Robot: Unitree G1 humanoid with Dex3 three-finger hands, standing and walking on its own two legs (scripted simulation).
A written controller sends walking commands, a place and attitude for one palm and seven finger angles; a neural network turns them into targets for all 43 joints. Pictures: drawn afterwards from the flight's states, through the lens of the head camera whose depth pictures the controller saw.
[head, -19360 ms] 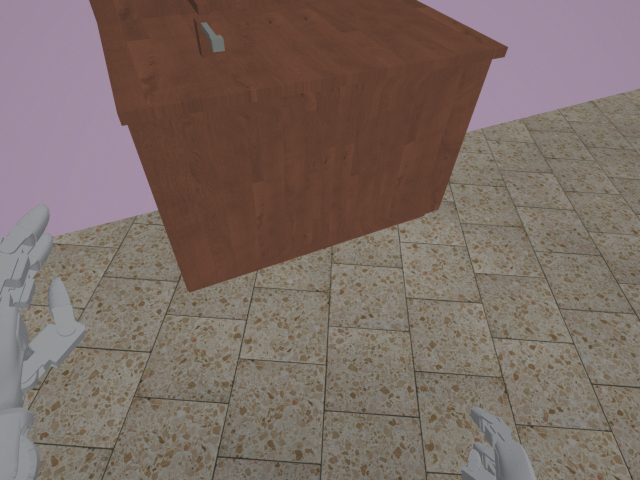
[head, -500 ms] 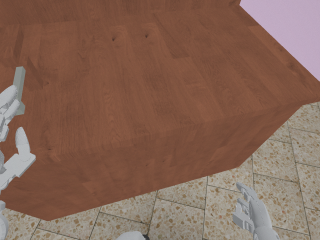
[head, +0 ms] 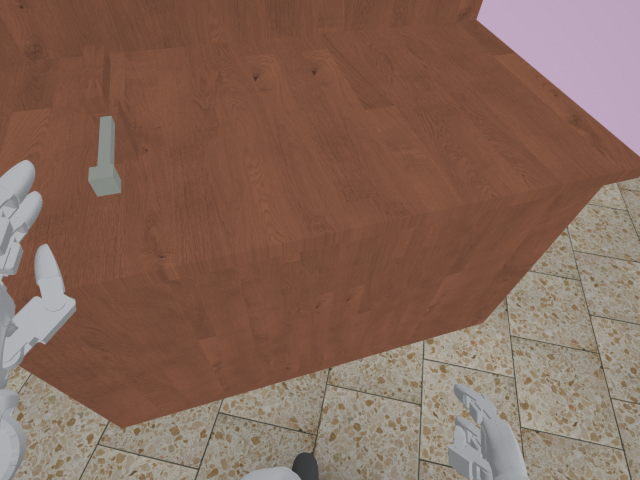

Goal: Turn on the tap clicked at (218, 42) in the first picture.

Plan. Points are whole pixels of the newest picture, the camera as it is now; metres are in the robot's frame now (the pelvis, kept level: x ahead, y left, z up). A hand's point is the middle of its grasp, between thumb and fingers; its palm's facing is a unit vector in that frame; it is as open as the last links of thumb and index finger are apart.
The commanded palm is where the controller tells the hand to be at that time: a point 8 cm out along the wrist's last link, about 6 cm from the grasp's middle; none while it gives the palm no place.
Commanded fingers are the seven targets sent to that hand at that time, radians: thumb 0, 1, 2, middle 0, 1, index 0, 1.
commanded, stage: come to a stop and stand still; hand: left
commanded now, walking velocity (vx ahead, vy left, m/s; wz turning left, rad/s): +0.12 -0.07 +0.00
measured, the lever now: (105, 180) +0.42 +0.32 +0.12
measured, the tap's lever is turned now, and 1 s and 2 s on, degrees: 0 0 0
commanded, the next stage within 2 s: look again from close up in 1.28 s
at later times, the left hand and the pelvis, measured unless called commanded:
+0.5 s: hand (42, 317) +0.21 +0.25 +0.18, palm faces +0.38 -0.80 -0.48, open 7.4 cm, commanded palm +0.17 +0.28 +0.18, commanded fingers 0.00 0.90 0.90 -0.20 -0.30 -0.20 -0.30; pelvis +0.00 +0.00 +0.00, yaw -2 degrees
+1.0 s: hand (143, 220) +0.32 +0.22 +0.17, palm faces +0.32 -0.82 -0.48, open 7.4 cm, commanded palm +0.25 +0.25 +0.18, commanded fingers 0.00 0.90 0.90 -0.20 -0.30 -0.20 -0.30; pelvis +0.07 -0.02 +0.00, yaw -5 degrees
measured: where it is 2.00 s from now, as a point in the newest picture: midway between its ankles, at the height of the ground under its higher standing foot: outside the picture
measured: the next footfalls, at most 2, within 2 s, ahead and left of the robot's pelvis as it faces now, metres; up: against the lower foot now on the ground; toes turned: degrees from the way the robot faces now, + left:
left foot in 0.18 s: +0.09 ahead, +0.11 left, +0.00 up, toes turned +0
right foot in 0.48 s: +0.04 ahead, -0.09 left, +0.00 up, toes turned -6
